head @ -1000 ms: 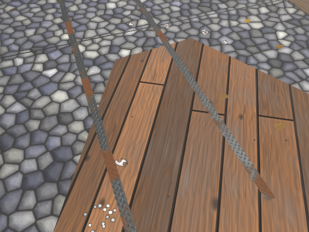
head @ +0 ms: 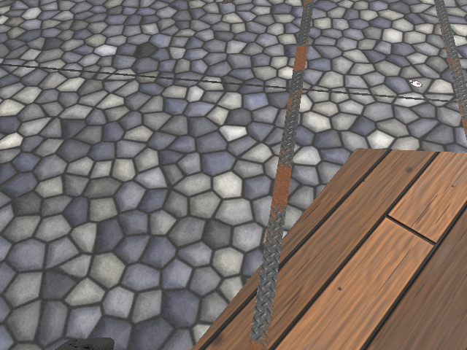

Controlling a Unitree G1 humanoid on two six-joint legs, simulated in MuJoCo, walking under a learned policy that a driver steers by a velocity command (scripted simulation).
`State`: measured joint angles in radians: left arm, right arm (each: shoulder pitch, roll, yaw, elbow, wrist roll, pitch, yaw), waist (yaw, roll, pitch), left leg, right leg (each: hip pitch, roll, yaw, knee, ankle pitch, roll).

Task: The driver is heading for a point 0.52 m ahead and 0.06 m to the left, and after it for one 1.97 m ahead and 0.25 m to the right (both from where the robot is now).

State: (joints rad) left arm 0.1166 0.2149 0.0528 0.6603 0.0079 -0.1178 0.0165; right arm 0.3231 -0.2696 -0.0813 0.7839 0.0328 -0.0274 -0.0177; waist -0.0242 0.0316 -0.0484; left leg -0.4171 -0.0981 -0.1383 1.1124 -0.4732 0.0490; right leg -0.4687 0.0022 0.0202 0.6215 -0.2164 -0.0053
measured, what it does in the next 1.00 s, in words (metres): walks ahead: left foot, then right foot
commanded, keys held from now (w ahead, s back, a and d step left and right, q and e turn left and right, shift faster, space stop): w+q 0.42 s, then w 0.08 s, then w+e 0.50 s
